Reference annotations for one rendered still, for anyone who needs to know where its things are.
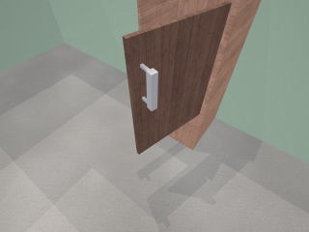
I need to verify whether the cupboard door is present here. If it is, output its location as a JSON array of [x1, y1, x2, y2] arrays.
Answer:
[[122, 1, 232, 155]]

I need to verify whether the handle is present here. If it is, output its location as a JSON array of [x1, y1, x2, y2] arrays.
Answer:
[[140, 64, 158, 111]]

